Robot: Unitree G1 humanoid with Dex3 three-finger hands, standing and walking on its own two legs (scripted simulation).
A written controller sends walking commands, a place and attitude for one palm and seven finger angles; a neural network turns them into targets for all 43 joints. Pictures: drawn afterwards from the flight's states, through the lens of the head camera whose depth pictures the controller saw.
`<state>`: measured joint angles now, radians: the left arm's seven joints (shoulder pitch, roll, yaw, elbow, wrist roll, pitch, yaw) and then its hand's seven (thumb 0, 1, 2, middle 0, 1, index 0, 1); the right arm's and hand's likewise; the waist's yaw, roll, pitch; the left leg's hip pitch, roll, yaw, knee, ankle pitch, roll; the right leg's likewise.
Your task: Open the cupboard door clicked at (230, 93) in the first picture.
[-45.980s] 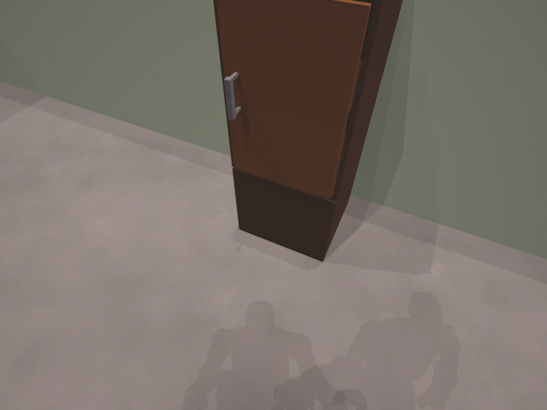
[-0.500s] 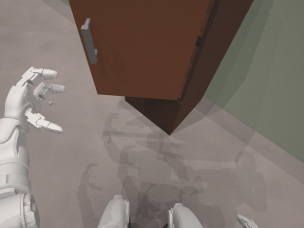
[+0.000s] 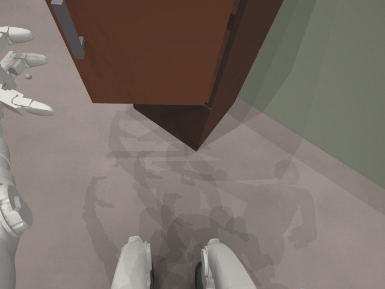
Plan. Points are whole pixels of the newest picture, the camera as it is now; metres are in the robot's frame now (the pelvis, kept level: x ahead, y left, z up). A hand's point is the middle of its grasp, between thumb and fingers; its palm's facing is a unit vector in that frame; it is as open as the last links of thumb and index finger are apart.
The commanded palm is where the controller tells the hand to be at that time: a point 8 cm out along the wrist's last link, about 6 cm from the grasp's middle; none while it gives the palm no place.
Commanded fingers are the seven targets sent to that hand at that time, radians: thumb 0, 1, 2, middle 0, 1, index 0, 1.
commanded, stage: move the hooked fingers beside the handle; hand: left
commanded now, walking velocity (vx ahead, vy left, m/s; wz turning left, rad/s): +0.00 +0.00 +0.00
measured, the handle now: (71, 25) +0.63 +0.23 +0.08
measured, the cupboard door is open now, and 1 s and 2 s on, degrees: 38 38 38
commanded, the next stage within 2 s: none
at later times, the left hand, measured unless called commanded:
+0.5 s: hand (39, 42) +0.58 +0.28 +0.08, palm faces +0.00 -1.00 -0.01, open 14.0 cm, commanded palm +0.59 +0.30 +0.07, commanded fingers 0.00 -0.50 0.30 -0.30 -1.20 -0.30 -1.20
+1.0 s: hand (41, 37) +0.58 +0.27 +0.09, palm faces -0.01 -1.00 -0.01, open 14.0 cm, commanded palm +0.58 +0.29 +0.07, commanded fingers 0.00 -0.50 0.30 -0.30 -1.20 -0.30 -1.20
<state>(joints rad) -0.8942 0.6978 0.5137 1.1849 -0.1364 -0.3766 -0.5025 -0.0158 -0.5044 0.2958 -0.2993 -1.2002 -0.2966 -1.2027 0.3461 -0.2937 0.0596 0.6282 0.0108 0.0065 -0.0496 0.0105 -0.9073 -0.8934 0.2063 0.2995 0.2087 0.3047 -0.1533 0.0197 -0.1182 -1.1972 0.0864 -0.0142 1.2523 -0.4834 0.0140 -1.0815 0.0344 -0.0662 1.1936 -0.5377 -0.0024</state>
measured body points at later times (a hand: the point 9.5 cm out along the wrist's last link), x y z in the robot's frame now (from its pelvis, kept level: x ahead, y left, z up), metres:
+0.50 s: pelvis +0.00 +0.01 -0.02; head +0.20 +0.06 +0.38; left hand +0.57 +0.33 +0.09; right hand -0.03 -0.25 -0.11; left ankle +0.05 +0.11 -0.63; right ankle +0.01 -0.13 -0.63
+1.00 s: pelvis +0.01 +0.02 +0.00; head +0.21 +0.07 +0.40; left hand +0.58 +0.33 +0.09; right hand -0.02 -0.24 -0.09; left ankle +0.05 +0.11 -0.63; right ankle +0.01 -0.13 -0.63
